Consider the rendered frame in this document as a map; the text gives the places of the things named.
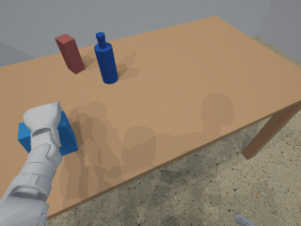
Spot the table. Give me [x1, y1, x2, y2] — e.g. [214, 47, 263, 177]
[0, 16, 301, 220]

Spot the left robot hand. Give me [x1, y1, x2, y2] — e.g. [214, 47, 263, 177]
[23, 102, 63, 148]

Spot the right robot hand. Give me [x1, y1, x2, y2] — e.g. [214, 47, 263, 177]
[233, 215, 256, 226]

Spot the robot left forearm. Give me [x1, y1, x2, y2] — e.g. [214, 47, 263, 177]
[0, 124, 63, 208]

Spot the sponge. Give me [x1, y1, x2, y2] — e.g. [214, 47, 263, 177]
[17, 111, 78, 156]

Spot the left robot upper arm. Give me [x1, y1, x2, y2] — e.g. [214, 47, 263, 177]
[0, 196, 49, 226]

